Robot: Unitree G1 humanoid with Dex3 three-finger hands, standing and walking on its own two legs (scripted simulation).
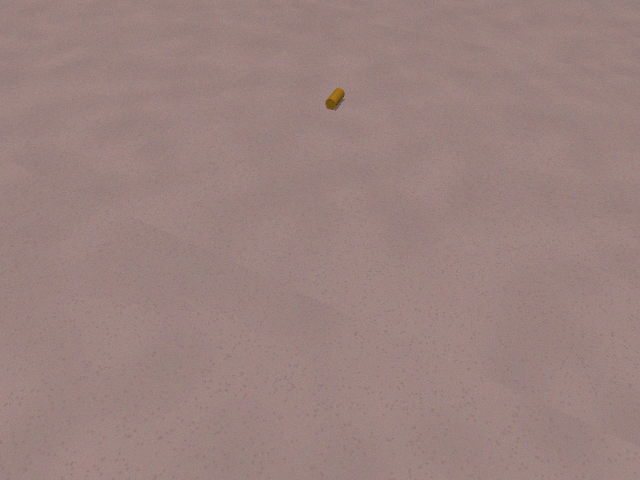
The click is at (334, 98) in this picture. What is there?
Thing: lying can
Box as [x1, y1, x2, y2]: [325, 88, 344, 109]
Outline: 342,89 335,89 326,100 325,103 328,108 334,108 344,94
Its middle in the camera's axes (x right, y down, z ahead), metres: +0.10 -0.86 +2.45
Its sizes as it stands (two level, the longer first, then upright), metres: 0.155 0.071 0.071
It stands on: the floor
